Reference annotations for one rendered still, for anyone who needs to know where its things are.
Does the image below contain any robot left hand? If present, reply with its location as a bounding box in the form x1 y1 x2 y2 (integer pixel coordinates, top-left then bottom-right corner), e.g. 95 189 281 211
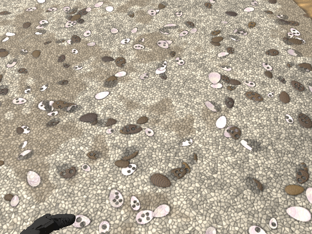
20 214 76 234

